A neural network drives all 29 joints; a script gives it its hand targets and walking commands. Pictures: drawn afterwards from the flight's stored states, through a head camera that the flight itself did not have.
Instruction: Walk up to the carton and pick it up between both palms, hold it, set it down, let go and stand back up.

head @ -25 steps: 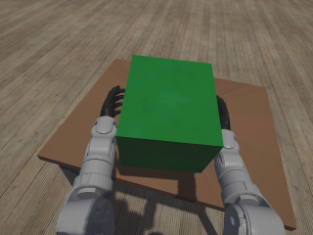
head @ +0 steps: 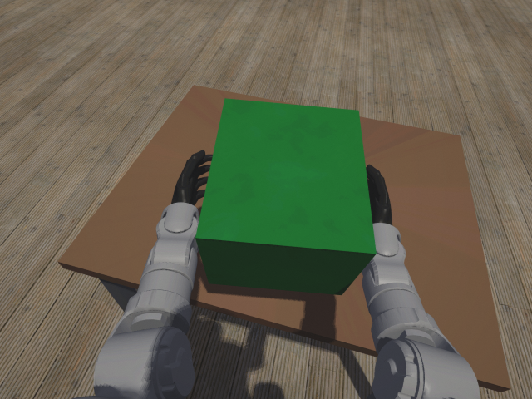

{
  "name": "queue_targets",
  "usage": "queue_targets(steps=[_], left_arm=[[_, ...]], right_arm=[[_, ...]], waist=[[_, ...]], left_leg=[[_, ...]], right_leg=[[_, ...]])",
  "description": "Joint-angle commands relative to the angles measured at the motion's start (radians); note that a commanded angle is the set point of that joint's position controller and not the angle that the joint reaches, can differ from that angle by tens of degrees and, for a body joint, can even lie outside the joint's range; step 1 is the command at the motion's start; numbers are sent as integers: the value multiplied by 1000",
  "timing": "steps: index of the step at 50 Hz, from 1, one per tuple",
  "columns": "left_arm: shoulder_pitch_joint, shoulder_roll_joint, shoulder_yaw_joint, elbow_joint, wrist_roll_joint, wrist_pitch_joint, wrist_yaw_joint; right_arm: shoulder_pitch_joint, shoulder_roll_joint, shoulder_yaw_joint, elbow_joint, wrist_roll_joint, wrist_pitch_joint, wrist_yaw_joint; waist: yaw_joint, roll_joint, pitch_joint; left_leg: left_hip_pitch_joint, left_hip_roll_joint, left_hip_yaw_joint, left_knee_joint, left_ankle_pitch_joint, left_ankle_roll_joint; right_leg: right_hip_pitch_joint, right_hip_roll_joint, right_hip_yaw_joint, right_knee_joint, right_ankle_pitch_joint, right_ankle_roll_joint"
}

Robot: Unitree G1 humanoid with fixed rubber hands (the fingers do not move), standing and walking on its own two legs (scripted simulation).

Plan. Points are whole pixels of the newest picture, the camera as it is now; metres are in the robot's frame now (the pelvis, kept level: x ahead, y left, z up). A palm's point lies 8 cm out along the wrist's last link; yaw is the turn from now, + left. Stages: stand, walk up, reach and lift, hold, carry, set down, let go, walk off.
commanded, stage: set down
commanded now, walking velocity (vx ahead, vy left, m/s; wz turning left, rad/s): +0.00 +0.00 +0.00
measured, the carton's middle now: (283, 197) +0.39 -0.01 +0.09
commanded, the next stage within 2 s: none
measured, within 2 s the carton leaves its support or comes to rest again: neither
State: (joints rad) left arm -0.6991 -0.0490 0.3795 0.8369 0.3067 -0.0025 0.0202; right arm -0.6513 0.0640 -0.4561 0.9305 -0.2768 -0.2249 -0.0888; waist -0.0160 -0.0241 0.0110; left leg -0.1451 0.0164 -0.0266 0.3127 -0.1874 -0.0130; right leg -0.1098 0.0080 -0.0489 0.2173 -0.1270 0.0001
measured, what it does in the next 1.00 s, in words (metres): stands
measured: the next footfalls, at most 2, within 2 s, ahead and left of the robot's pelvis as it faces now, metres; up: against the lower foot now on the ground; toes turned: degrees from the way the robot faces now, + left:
none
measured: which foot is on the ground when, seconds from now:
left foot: down 0.00-1.00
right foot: down 0.00-1.00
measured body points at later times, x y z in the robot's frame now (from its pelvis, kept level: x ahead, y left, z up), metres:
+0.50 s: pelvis +0.00 +0.00 +0.00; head +0.05 +0.01 +0.45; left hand +0.43 +0.13 +0.05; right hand +0.40 -0.17 +0.05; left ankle -0.02 +0.12 -0.75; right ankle -0.01 -0.12 -0.75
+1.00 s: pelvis +0.01 +0.00 +0.00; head +0.10 +0.01 +0.44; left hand +0.45 +0.12 +0.01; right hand +0.41 -0.18 +0.02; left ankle -0.02 +0.12 -0.75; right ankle -0.01 -0.12 -0.75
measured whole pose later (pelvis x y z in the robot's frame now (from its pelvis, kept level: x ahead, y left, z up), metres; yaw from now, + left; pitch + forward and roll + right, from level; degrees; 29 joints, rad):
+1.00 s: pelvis +0.01 +0.00 +0.00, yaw -1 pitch +14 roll -1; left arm -0.81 -0.01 0.47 1.15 0.37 -0.25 0.06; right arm -0.72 0.08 -0.68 1.03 -0.49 -0.36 -0.06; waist -0.04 0.00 -0.07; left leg -0.40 0.02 -0.02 0.34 -0.19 -0.01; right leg -0.37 0.01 -0.05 0.25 -0.13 0.00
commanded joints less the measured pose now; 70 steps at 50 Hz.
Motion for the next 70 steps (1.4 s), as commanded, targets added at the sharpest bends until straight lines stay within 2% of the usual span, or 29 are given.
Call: queue_targets(steps=[1,15,23,44,60,70], left_arm=[[-628,-551,-309,-69,0,-87,-95],[-659,-521,-223,46,40,-165,-87],[-686,-504,-182,98,59,-212,-81],[-718,-500,-142,214,94,-308,-55],[-762,-486,-109,303,110,-372,-45],[-749,-487,-98,347,123,-420,-37]], right_arm=[[-675,483,287,-136,-61,-119,141],[-679,504,213,-71,-139,-152,154],[-675,519,167,-39,-189,-167,158],[-664,530,79,62,-277,-218,163],[-670,534,27,119,-332,-244,169],[-650,551,26,155,-353,-272,168]], waist=[[-19,42,-621],[-8,32,-652],[-13,27,-689],[-36,51,-802],[-50,48,-891],[-42,53,-930]], left_leg=[[101,-14,113,26,432,-69],[4,-11,122,11,377,-51],[-39,-9,126,9,360,-44],[-88,5,119,59,468,-61],[-159,9,120,77,485,-57],[-206,13,123,92,515,-56]], right_leg=[[250,24,-75,86,452,23],[262,5,-60,108,481,26],[255,-3,-56,124,504,29],[170,-4,-63,164,602,18],[117,-14,-61,193,655,22],[99,-18,-57,211,694,19]])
